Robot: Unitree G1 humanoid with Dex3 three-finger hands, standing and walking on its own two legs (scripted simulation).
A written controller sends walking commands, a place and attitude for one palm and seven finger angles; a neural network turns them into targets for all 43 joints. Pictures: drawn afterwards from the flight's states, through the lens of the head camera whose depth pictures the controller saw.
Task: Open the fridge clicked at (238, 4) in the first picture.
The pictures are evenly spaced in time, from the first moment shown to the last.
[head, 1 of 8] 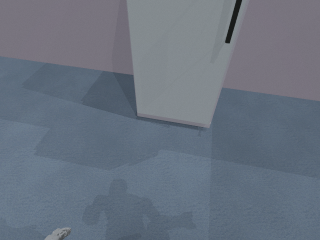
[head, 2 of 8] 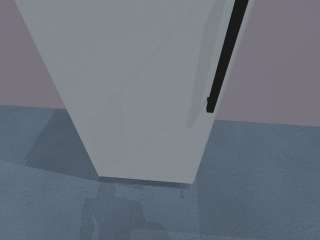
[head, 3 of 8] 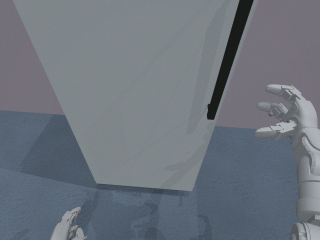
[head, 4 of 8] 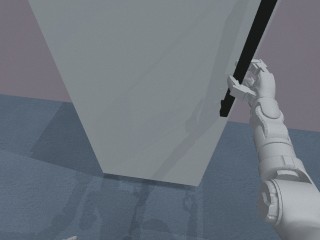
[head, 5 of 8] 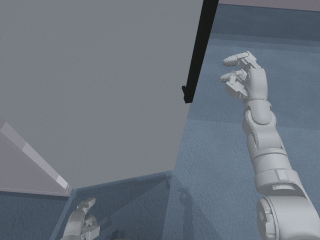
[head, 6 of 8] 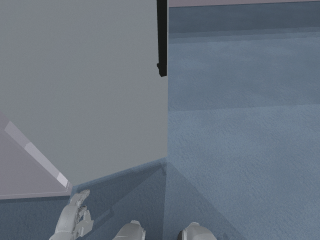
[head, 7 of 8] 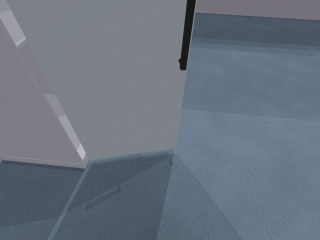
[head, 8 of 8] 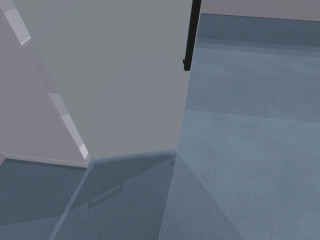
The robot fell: no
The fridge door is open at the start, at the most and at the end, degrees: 0 83 74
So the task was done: yes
